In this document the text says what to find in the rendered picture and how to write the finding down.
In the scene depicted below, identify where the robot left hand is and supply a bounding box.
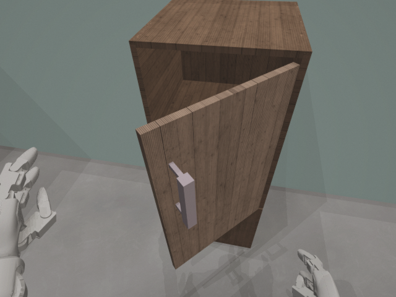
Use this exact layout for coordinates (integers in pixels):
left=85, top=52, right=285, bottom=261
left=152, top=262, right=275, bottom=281
left=0, top=147, right=56, bottom=258

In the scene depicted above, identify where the robot right hand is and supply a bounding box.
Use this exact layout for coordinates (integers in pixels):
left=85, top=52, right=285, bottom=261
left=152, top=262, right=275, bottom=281
left=292, top=249, right=340, bottom=297

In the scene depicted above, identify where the robot left forearm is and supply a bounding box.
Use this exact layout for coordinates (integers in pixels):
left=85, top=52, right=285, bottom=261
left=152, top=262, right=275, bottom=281
left=0, top=256, right=28, bottom=297

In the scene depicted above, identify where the handle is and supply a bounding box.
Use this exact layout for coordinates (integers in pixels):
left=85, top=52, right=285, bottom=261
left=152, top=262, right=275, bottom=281
left=168, top=162, right=197, bottom=229

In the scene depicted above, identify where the cupboard door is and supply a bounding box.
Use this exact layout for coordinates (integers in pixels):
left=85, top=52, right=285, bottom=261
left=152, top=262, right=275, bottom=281
left=136, top=62, right=300, bottom=269

